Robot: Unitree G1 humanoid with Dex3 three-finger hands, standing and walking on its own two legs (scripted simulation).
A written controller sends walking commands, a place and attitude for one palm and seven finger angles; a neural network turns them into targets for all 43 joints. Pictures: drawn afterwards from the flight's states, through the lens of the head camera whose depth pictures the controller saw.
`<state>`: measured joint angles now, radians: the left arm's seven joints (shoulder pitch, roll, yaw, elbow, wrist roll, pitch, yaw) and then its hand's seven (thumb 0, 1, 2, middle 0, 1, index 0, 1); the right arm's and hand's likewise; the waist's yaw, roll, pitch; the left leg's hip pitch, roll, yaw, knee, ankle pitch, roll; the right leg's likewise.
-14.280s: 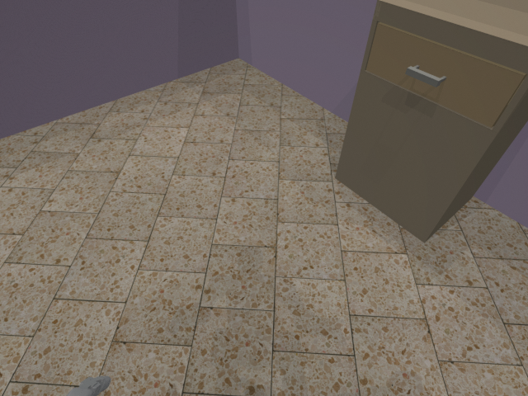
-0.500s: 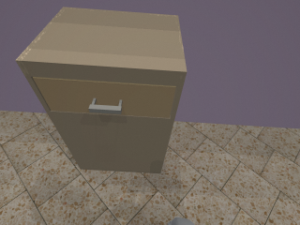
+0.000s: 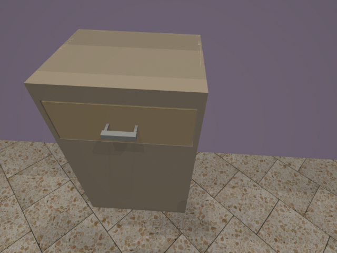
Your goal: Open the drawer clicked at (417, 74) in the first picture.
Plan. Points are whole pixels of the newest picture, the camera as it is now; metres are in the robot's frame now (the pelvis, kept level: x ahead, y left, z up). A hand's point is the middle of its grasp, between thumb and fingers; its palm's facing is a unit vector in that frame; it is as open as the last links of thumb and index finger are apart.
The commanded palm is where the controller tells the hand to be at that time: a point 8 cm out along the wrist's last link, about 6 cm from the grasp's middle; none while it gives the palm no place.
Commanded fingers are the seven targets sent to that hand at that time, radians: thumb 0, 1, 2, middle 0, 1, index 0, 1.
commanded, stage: come to a stop and stand still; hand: left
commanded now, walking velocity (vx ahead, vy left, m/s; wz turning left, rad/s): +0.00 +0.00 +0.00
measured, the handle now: (120, 131) +0.51 +0.20 -0.04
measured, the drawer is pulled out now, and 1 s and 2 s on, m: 0.00 0.00 0.00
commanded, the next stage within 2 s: look again from close up in 0.62 s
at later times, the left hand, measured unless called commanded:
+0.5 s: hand out of the picture -0.07 +0.19 -0.17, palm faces +0.01 -0.98 -0.18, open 7.4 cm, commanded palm none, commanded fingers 0.00 0.90 0.90 -0.20 -0.30 -0.20 -0.30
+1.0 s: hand out of the picture -0.06 +0.17 -0.17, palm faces +0.02 -0.99 -0.14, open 7.4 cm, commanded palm none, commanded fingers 0.00 0.90 0.90 -0.20 -0.30 -0.20 -0.30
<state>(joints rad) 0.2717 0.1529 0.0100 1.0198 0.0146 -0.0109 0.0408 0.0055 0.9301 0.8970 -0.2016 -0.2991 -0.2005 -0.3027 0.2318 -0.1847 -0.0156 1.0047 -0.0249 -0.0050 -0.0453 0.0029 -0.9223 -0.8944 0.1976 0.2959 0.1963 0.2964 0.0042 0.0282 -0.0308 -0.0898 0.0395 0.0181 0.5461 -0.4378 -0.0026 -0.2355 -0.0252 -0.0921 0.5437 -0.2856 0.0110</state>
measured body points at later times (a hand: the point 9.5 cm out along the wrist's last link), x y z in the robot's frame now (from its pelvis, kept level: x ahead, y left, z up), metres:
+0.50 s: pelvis -0.04 +0.03 +0.01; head -0.05 +0.03 +0.46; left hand -0.07 +0.25 -0.15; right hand -0.10 -0.18 -0.15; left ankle -0.09 +0.11 -0.73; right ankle +0.00 -0.13 -0.73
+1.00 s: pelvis -0.04 +0.02 +0.01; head -0.04 +0.02 +0.46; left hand -0.06 +0.22 -0.16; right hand -0.07 -0.18 -0.16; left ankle -0.09 +0.11 -0.73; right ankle +0.00 -0.13 -0.73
